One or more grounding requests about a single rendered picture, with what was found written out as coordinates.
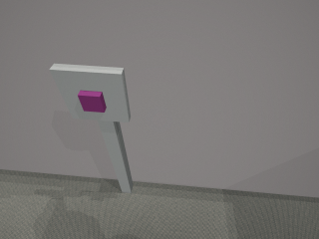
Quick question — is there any panel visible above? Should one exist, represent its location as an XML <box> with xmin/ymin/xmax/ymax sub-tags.
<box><xmin>49</xmin><ymin>64</ymin><xmax>133</xmax><ymax>193</ymax></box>

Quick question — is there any button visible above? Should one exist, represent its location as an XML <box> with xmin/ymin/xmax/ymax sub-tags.
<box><xmin>78</xmin><ymin>90</ymin><xmax>107</xmax><ymax>113</ymax></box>

